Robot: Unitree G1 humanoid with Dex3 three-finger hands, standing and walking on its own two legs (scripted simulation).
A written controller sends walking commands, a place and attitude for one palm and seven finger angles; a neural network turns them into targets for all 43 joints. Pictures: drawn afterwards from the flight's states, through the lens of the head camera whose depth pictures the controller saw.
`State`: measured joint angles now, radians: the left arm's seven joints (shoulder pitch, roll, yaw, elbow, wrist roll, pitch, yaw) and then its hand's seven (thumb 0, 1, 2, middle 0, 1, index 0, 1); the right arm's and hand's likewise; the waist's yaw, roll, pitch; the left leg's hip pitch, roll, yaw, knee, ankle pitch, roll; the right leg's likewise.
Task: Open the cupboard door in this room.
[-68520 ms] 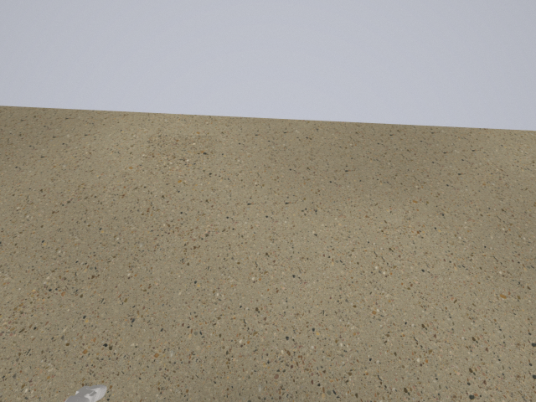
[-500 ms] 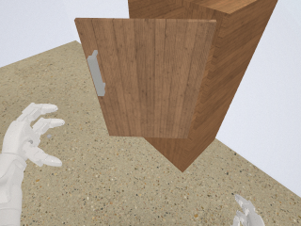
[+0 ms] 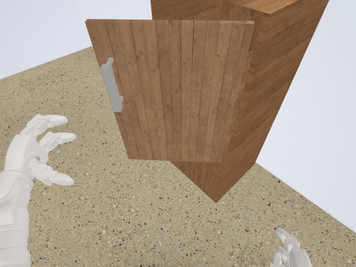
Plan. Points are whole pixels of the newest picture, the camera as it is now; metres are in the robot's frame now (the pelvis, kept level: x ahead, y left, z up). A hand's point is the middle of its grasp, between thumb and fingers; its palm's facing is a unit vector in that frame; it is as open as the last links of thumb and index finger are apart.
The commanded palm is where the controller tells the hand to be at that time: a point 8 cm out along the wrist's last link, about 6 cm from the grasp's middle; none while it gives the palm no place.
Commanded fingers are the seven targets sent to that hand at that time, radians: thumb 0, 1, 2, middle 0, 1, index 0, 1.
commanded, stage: move the hooked fingers beside the handle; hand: left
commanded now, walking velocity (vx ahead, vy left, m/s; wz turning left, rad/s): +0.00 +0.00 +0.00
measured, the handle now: (114, 85) +0.57 +0.23 +0.10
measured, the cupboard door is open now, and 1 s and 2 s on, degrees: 44 44 44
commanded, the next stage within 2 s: none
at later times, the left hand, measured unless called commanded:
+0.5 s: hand (70, 125) +0.39 +0.29 +0.11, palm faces +0.04 -1.00 -0.01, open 14.0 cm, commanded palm +0.36 +0.34 +0.11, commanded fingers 0.00 -0.50 0.30 -0.30 -1.20 -0.30 -1.20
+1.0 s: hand (81, 105) +0.46 +0.29 +0.11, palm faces +0.01 -1.00 +0.00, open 14.0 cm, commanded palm +0.44 +0.34 +0.11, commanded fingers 0.00 -0.50 0.30 -0.30 -1.20 -0.30 -1.20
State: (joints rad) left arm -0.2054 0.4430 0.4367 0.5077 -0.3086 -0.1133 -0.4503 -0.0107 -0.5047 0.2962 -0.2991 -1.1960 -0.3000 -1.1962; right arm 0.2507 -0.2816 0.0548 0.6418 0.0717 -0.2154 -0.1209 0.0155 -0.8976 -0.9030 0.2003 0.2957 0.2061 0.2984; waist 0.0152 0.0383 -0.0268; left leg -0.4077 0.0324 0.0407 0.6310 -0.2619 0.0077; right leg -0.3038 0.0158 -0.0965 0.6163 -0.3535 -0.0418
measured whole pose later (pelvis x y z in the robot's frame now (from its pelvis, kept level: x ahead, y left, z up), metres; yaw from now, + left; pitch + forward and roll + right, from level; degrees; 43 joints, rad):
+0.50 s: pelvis +0.00 +0.02 -0.01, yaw -1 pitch +6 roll -1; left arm -0.48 0.53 0.46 0.81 -0.25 -0.20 -0.46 -0.01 -0.50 0.30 -0.30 -1.20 -0.30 -1.20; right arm 0.35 -0.29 0.04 0.65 0.06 -0.13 -0.09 0.01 -0.90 -0.90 0.20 0.30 0.21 0.30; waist -0.05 0.02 -0.04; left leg -0.51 0.04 0.06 0.69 -0.29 0.03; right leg -0.41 0.01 -0.07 0.65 -0.36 -0.02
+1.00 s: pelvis +0.00 +0.03 -0.01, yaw -2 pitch +12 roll -2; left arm -0.80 0.63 0.45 1.14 -0.17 -0.27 -0.45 -0.01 -0.50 0.30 -0.30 -1.20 -0.30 -1.20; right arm 0.38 -0.30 0.04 0.66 0.04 -0.05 -0.08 0.01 -0.90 -0.90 0.20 0.30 0.21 0.30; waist -0.10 0.01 -0.06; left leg -0.66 0.04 0.06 0.76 -0.31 0.04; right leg -0.55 0.01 -0.08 0.71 -0.37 -0.01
